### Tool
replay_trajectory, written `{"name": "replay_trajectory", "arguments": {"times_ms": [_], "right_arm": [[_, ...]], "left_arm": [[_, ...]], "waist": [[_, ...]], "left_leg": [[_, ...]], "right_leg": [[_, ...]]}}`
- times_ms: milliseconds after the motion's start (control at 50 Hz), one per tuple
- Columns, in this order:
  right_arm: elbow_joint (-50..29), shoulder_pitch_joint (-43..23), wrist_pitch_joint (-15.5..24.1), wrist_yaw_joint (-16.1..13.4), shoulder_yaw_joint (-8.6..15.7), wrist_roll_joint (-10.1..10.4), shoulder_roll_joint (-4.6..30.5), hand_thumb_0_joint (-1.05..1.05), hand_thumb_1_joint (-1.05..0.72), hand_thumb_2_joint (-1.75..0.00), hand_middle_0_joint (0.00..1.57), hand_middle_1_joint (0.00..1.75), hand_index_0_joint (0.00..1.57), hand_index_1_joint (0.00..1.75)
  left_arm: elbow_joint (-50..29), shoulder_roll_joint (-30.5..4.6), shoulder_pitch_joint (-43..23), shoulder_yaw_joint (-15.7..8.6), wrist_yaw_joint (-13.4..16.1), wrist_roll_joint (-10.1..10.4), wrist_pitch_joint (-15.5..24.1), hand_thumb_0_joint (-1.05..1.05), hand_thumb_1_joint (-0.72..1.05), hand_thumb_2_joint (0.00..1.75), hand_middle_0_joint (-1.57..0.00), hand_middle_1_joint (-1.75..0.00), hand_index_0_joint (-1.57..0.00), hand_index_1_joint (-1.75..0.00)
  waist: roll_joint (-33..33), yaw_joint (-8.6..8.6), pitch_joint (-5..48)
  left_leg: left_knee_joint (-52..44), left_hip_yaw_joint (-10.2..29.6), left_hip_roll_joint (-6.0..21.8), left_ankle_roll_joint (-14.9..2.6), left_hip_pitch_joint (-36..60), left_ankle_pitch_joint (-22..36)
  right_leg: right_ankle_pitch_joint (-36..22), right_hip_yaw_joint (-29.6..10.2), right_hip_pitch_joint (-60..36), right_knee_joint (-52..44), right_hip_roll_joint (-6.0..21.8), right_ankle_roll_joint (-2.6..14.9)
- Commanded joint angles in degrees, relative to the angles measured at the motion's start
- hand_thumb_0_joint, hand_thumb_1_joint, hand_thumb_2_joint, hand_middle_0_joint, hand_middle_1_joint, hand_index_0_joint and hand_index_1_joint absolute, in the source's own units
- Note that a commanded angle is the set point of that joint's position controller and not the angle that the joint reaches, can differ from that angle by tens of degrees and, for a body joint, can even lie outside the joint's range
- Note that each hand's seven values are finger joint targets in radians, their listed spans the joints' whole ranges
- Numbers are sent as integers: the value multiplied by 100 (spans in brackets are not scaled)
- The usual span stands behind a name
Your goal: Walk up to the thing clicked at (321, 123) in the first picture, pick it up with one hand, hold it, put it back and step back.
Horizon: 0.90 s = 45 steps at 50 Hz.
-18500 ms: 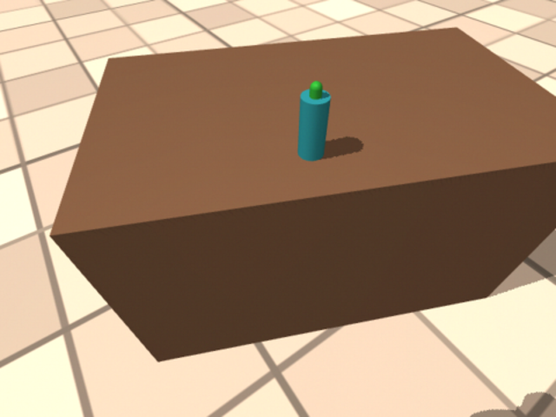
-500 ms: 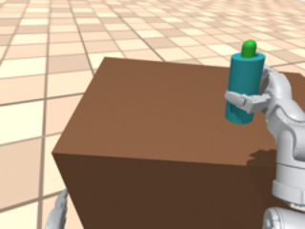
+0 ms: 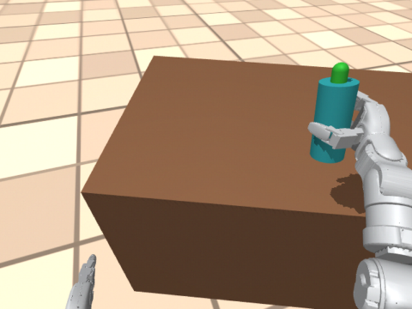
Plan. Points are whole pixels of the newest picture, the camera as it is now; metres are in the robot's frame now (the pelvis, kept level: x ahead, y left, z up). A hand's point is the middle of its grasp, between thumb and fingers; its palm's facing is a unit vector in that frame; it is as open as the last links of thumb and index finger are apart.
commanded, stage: crouch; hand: right
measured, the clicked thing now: (333, 113) +0.41 -0.19 +0.22
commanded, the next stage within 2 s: lower in 0.80 s
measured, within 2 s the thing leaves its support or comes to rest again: neither
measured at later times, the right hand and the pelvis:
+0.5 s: hand (325, 121) +0.47 -0.22 +0.16, palm faces +0.16 +0.99 +0.00, open 9.9 cm; pelvis +0.01 -0.01 +0.00, yaw +1 degrees
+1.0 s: hand (322, 124) +0.49 -0.22 +0.13, palm faces +0.16 +0.99 +0.02, open 9.9 cm; pelvis +0.02 -0.01 -0.01, yaw +2 degrees
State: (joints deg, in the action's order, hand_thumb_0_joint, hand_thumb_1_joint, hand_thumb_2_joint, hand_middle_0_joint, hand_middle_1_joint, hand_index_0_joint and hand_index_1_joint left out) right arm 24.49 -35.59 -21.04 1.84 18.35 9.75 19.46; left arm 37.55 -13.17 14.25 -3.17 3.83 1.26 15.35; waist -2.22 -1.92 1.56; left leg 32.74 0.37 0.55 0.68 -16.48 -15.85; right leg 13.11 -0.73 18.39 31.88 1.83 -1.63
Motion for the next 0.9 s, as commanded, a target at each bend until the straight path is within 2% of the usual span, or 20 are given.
{"name": "replay_trajectory", "arguments": {"times_ms": [0,20,80,160,200,260,280,320,360,400,460,500,540,600,620,740,780,820,860,880], "right_arm": [[-843,-3433,1058,35,336,-41,1610,0,-19,-133,133,147,137,147],[-577,-3331,1145,78,222,-59,1418,0,-18,-135,133,148,138,148],[-172,-3358,1429,121,479,-86,1883,0,-18,-133,132,147,136,147],[230,-3356,1780,259,333,-91,1683,0,-17,-133,131,146,136,146],[221,-3522,1952,296,473,-73,1934,0,-18,-133,131,146,135,146],[77,-3837,2175,311,454,-79,2018,0,-19,-135,133,148,137,148],[224,-3854,2243,320,492,-75,2060,0,-19,-134,132,147,137,147],[269,-3757,2348,339,386,-76,1928,0,-21,-132,131,145,135,145],[513,-3766,2455,382,401,-74,1987,0,-20,-132,130,144,134,144],[509,-3754,2542,413,491,-52,2119,0,-21,-131,130,143,134,143],[730,-3781,2630,445,471,-72,2089,0,-20,-132,130,144,134,144],[1032,-3575,2665,501,455,-52,2028,0,-20,-129,128,141,132,141],[954,-3684,2744,491,478,-49,2080,0,-20,-129,128,141,132,141],[855,-3832,2848,500,474,-74,2160,0,-20,-129,127,141,132,141],[927,-3775,2875,508,478,-38,2123,0,-20,-128,126,140,130,140],[1075,-3797,3003,488,480,-62,2149,0,-19,-125,125,137,128,137],[1167,-3763,3030,504,458,-74,2140,0,-18,-126,125,138,129,138],[1105,-3789,3060,496,576,-69,2323,0,-18,-127,126,139,130,139],[1207,-3773,3079,501,562,-68,2258,0,-20,-127,125,139,129,139],[1195,-3873,3104,512,533,-58,2212,0,-20,-127,126,139,130,139]], "left_arm": [[-1026,-766,-723,-267,111,-40,374,0,-54,6,-5,-5,-5,-5],[-905,-435,-551,44,58,-42,344,0,-54,5,-5,-5,-5,-5],[-1062,-846,-666,-349,108,-40,340,0,-54,5,-5,-5,-5,-4],[-922,-386,-342,59,11,-24,258,0,-53,4,-5,-5,-5,-4],[-1315,-765,-542,-225,60,-18,248,0,-54,5,-5,-4,-5,-4],[-1343,-716,-420,-167,47,-26,175,0,-54,5,-5,-5,-5,-4],[-1298,-840,-309,-342,79,-29,147,0,-54,5,-5,-5,-5,-4],[-1452,-611,-489,-63,47,-11,107,0,-54,5,-5,-5,-5,-5],[-1148,-571,-333,-107,64,-12,16,0,-55,6,-5,-5,-5,-5],[-1560,-879,-553,-287,107,-11,-5,0,-55,5,-5,-5,-5,-5],[-1666,-806,-407,-210,126,-7,-100,0,-55,5,-5,-5,-5,-5],[-1173,-643,-84,-155,101,0,-194,0,-55,5,-5,-5,-5,-5],[-1578,-794,-316,-205,93,-5,-219,0,-55,5,-5,-4,-5,-5],[-1607,-607,-388,-95,71,18,-286,0,-54,5,-5,-5,-5,-5],[-1560,-838,-217,-325,89,13,-314,0,-55,5,-5,-5,-5,-5],[-1585,-543,-232,-30,23,23,-393,0,-54,5,-5,-5,-5,-5],[-1666,-617,-192,-61,23,17,-395,0,-54,5,-5,-5,-5,-5],[-1681,-947,-101,-347,41,4,-420,0,-54,5,-5,-5,-5,-4],[-1659,-803,-155,-230,5,12,-453,0,-55,5,-5,-5,-5,-5],[-1713,-899,-185,-336,21,14,-448,0,-55,5,-5,-4,-5,-5]], "waist": [[17,-30,1950],[9,-2,1824],[134,-47,1848],[6,-42,1783],[71,-121,2202],[-286,-149,2240],[-186,-221,2339],[-175,-127,2217],[-287,-156,2215],[-151,-230,2458],[-36,-268,2549],[-197,-247,2262],[-113,-269,2406],[-254,-226,2416],[-117,-317,2452],[-260,-237,2298],[-350,-308,2486],[-344,-303,2648],[-363,-266,2600],[-298,-348,2651]], "left_leg": [[-502,-194,-82,-8,-71,1054],[-528,-181,-72,-4,-61,1033],[-568,-131,-65,17,-39,882],[-547,-75,-79,4,-106,841],[-446,-122,-116,-2,-94,1218],[-381,-132,-133,-45,-212,1324],[-367,-149,-151,-40,-219,1384],[-373,-153,-145,-43,-165,1331],[-363,-116,-132,-45,-220,1386],[-361,-122,-149,-36,-223,1356],[-313,-111,-134,-14,-181,1621],[-287,-125,-143,-24,-354,1635],[-286,-121,-139,-19,-296,1683],[-260,-88,-122,-23,-279,1693],[-243,-119,-155,-20,-300,1709],[-217,-99,-157,-31,-392,1537],[-175,-108,-175,-38,-491,1579],[-134,-146,-200,-45,-529,1686],[-116,-130,-182,-47,-479,1797],[-101,-152,-214,-44,-577,1772]], "right_leg": [[-684,124,-1039,-264,-127,219],[-667,149,-907,-267,-156,225],[-468,164,-747,-306,-160,246],[-401,208,-622,-306,-169,226],[-758,172,-866,-236,-136,218],[-943,172,-1004,-181,-116,179],[-1006,152,-1027,-143,-99,190],[-951,168,-873,-154,-107,191],[-971,189,-797,-108,-125,204],[-914,159,-915,-103,-103,214],[-1148,184,-925,-16,-130,233],[-1204,184,-813,0,-119,225],[-1243,184,-819,18,-126,237],[-1230,219,-781,67,-144,227],[-1252,189,-821,66,-115,231],[-1095,204,-620,114,-109,212],[-1236,178,-746,166,-72,201],[-1550,141,-937,214,-33,185],[-1644,161,-817,270,-58,195],[-1713,131,-917,290,-20,189]]}}
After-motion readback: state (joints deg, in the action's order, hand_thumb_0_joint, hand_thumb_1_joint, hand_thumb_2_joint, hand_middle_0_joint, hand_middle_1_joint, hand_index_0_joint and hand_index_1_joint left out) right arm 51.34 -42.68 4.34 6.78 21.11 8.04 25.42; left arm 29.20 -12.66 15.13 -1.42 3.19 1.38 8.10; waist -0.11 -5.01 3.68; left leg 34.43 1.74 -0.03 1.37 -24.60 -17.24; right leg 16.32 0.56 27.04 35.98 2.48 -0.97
